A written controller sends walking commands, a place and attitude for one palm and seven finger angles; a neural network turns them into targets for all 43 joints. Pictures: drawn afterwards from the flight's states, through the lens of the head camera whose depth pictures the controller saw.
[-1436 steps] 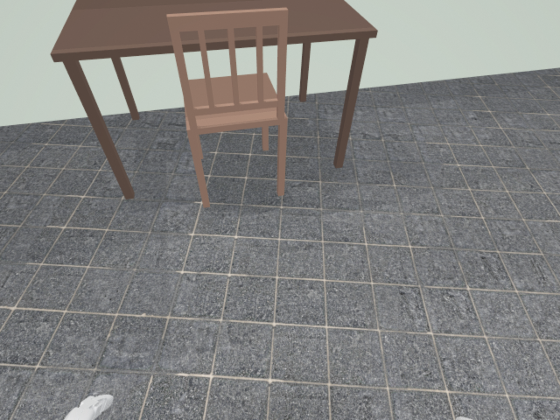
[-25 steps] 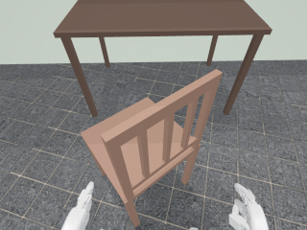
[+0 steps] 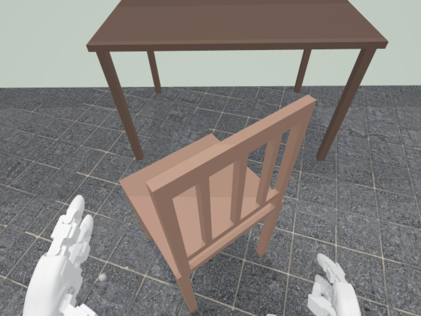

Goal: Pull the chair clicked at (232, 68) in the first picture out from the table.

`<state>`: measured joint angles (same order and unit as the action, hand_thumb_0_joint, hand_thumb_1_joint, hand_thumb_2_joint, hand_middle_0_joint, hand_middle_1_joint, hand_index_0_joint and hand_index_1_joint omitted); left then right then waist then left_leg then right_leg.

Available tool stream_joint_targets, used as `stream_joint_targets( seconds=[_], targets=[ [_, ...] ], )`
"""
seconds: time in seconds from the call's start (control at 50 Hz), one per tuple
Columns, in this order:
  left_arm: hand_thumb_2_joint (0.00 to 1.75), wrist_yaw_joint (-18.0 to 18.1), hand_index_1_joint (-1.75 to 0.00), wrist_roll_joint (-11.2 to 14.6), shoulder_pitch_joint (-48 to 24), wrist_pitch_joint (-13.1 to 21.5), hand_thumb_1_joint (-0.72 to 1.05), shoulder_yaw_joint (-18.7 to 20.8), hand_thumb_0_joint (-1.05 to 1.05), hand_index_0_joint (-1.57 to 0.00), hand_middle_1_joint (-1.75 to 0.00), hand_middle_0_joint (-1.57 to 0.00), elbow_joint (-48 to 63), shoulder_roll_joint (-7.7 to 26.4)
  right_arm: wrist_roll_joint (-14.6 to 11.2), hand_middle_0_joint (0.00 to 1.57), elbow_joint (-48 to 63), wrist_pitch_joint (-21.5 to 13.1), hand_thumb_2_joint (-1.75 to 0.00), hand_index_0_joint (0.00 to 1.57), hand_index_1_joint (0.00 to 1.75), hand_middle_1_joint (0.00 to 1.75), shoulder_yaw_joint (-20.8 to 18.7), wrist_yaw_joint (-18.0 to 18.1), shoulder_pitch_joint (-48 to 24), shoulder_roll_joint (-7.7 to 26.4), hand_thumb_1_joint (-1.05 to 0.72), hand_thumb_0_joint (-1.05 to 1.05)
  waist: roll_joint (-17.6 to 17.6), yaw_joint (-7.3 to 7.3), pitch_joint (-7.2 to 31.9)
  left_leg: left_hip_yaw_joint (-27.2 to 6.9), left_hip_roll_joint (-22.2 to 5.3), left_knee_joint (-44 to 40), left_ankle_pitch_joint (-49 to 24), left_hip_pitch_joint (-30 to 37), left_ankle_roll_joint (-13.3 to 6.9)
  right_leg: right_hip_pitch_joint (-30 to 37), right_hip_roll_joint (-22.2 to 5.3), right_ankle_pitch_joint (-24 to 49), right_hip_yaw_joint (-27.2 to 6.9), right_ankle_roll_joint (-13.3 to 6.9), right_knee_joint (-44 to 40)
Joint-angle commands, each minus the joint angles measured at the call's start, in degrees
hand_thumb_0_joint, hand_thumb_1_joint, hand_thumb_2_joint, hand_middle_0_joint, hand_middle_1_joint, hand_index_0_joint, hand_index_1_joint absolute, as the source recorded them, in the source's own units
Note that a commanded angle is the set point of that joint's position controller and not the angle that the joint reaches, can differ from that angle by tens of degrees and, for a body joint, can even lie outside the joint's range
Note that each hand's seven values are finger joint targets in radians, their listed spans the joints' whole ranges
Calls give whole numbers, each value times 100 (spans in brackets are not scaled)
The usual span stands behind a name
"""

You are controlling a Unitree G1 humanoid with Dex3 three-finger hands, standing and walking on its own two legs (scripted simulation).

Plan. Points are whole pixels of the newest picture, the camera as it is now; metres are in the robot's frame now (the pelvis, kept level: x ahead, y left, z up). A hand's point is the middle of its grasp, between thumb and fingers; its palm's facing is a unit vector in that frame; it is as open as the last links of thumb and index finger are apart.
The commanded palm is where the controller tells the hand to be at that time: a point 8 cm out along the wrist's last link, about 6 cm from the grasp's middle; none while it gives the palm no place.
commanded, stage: draw the hand back to the body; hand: left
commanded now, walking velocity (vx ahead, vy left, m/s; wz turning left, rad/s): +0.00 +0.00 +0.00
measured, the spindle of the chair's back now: (237, 191) +0.40 -0.03 -0.03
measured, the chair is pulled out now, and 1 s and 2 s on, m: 0.60 0.60 0.60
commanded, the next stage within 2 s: step back with the hand held close in 1.08 s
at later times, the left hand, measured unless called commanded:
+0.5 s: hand (30, 226) +0.20 +0.24 +0.19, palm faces +0.43 -0.82 -0.39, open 12.3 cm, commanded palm +0.15 +0.28 +0.20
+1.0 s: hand (17, 202) +0.22 +0.25 +0.21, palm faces +0.45 -0.80 -0.40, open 7.6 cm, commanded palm +0.17 +0.29 +0.24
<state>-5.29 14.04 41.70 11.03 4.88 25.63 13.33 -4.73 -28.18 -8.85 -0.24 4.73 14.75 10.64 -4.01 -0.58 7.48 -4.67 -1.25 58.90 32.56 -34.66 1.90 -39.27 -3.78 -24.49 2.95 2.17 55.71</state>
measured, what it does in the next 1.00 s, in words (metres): rises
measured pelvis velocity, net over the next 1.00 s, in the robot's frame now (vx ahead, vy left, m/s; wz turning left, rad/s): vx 0.02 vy -0.01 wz -0.03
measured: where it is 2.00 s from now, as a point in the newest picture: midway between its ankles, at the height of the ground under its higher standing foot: outside the picture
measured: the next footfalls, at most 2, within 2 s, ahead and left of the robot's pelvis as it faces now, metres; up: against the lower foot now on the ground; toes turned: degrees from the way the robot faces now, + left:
none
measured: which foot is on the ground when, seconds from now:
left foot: down 0.00-1.00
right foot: down 0.00-1.00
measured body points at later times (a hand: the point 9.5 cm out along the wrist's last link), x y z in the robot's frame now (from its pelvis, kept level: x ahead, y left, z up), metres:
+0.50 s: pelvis +0.02 +0.00 +0.05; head -0.01 -0.03 +0.50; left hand +0.17 +0.28 +0.21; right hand +0.22 -0.22 -0.01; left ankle -0.03 +0.14 -0.68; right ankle +0.03 -0.15 -0.68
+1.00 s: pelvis +0.02 -0.01 +0.06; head +0.00 -0.03 +0.51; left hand +0.19 +0.29 +0.23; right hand +0.20 -0.24 -0.02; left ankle -0.03 +0.14 -0.68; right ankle +0.03 -0.15 -0.68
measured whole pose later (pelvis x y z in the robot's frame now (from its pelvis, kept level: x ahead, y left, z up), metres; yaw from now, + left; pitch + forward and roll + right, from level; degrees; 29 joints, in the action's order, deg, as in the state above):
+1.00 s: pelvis +0.02 -0.01 +0.06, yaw -2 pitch -5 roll +0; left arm 8.3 3.9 27.5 3.7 18.9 20.9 18.6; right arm -1.1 -36.6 -7.8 -0.4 4.5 11.8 13.3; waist -4.4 -2.9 -2.1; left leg -1.8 -2.3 24.1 18.3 -0.8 2.0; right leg -7.5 -2.6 -12.4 2.0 1.8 25.1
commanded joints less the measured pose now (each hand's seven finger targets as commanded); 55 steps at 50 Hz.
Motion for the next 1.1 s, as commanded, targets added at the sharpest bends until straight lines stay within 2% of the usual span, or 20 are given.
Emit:
stream_joint_targets(
  seconds=[0.0,0.02,0.04,0.06,0.1,0.16,0.18,0.26,0.34,0.4,0.46,0.48,0.52,0.64,0.68,0.76,0.8,0.94,0.98,1.08],
  targets=[
    [31,764,-5,-826,161,-144,-33,971,0,-3,-5,-3,1039,1491,103,20,1060,-269,-90,20,30,30,-239,231,-546,639,-90,0,114,-263,658,233,54,-1622,-1684,205,-136,1734,90,852,-124,-389,-1327],
    [32,1026,-5,-915,133,-390,-30,521,0,-4,-5,-4,1399,827,142,20,1172,-224,-90,20,30,30,-140,255,-508,528,-90,0,35,-72,341,254,111,-1784,-1754,313,-125,1805,35,1033,14,-355,-1458],
    [34,1150,-6,-972,124,-517,-26,485,0,-4,-6,-4,1264,743,131,20,1102,-200,-90,20,30,30,-175,266,-511,552,-90,0,211,-36,221,231,85,-1829,-1798,383,-106,1814,46,1113,53,-338,-1509],
    [36,1237,-7,-1034,108,-628,-22,438,0,-4,-7,-4,1177,636,153,20,1044,-165,-90,20,30,30,-167,260,-571,548,-90,0,99,-60,127,263,97,-1903,-1888,520,-125,1920,48,1208,47,-342,-1627],
    [39,1377,-8,-1086,59,-739,-15,443,0,-5,-8,-5,1098,709,184,20,969,-52,-90,20,30,30,-126,281,-642,563,-90,0,118,-56,-126,286,86,-2108,-1922,765,-142,2081,58,1279,98,-331,-1805],
    [44,1545,-10,-1134,-391,-738,-4,791,0,-7,-10,-7,1242,1138,230,20,893,-75,-90,20,30,30,-94,330,-763,643,-90,0,338,-99,-225,235,53,-2429,-1910,1093,-163,2384,90,1211,106,-337,-2130],
    [46,1556,-11,-1148,-485,-725,-1,738,0,-7,-11,-7,1302,1071,242,20,898,-96,-90,20,30,30,-62,339,-736,637,-90,0,280,-71,-244,245,75,-2563,-1930,1240,-170,2449,102,1240,100,-331,-2193],
    [53,1667,-14,-1160,-887,-710,14,1138,0,-10,-14,-10,1295,1402,264,20,741,-190,-90,20,30,30,-11,337,-832,660,-90,0,2,-152,-389,234,77,-2933,-2046,1578,-158,2822,106,1334,92,-352,-2496],
    [60,1656,-17,-1166,-1002,-648,28,1213,0,-12,-17,-12,1142,1271,290,20,589,-269,-90,20,30,30,-2,260,-882,641,-90,0,-114,-168,-576,292,65,-3193,-2317,1903,-141,3005,136,1627,101,-348,-2676],
    [65,1609,-19,-1128,-1204,-603,39,1290,0,-13,-19,-13,939,1233,308,20,496,-255,-90,20,30,30,-22,215,-942,671,-90,0,91,-157,-754,301,46,-3379,-2336,2013,-153,3096,182,1637,80,-327,-2848],
    [71,1592,-22,-1116,-1433,-533,50,1629,0,-15,-22,-15,828,1464,325,20,416,-259,-90,20,30,30,-49,182,-1037,711,-90,0,274,-227,-776,290,38,-3506,-2435,2123,-159,3269,203,1716,67,-331,-2987],
    [73,1577,-22,-1115,-1489,-497,54,1653,0,-15,-22,-15,898,1448,345,20,410,-271,-90,20,30,30,-44,171,-1007,690,-90,0,70,-225,-664,347,57,-3532,-2523,2225,-174,3353,187,1840,37,-328,-2996],
    [76,1573,-24,-1086,-1574,-463,61,1830,0,-16,-24,-16,896,1549,346,20,363,-269,-90,20,30,30,-54,144,-1030,687,-90,0,149,-248,-621,352,41,-3604,-2643,2295,-165,3467,194,1968,31,-325,-3039],
    [87,1587,-29,-1058,-1996,-343,83,2248,0,-19,-29,-19,1104,1830,372,20,232,-323,-90,20,30,30,-79,93,-1055,712,-90,0,-171,-273,-373,433,42,-3705,-3074,2587,-166,3776,176,2420,3,-324,-3135],
    [90,1584,-30,-1048,-2172,-301,90,2348,0,-20,-30,-20,1114,1894,379,20,188,-350,-90,20,30,30,-90,89,-1060,730,-90,0,-78,-270,-360,430,34,-3748,-3127,2658,-168,3826,184,2471,8,-318,-3172],
    [90,1476,-30,-1020,-1712,-412,90,2007,0,-20,-30,-20,291,1373,346,20,93,-239,-90,20,30,30,-142,35,-1105,740,-90,0,296,-245,-830,469,2,-3812,-3054,2528,-178,3634,211,2364,42,-299,-3273],
    [90,1446,-30,-1003,-1685,-383,90,2029,0,-20,-30,-20,242,1423,342,20,95,-156,-90,20,30,30,-185,20,-1089,773,-90,0,520,-241,-803,494,-14,-3840,-2957,2532,-214,3619,211,2262,16,-274,-3319],
    [90,1492,-30,-1050,-1973,-226,90,2320,0,-20,-30,-20,1086,1869,391,20,178,-262,-90,20,30,30,-180,38,-1146,756,-90,0,-33,-307,-129,496,48,-3849,-3223,2828,-215,3999,186,2557,-45,-290,-3300],
    [90,1517,-30,-1063,-1974,-231,90,2323,0,-20,-30,-20,1115,1868,400,20,136,-298,-90,20,30,30,-158,43,-1129,727,-90,0,-185,-297,-223,498,52,-3874,-3204,2809,-189,3990,193,2544,-44,-302,-3332],
    [90,1503,-30,-1051,-2012,-317,90,2102,0,-20,-30,-20,734,1572,366,20,79,-275,-90,20,30,30,-147,43,-1131,741,-90,0,-29,-233,-730,499,21,-3972,-2949,2666,-170,3758,236,2199,-14,-303,-3434]
  ],
)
